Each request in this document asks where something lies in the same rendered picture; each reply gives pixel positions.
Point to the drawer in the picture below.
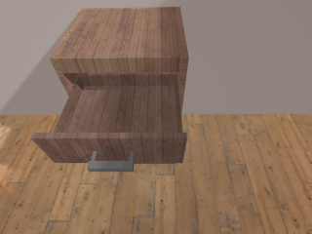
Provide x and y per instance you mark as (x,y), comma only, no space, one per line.
(114,114)

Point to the handle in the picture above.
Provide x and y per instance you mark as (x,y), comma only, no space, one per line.
(111,166)

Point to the cabinet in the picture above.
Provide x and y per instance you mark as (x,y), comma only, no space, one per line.
(119,41)

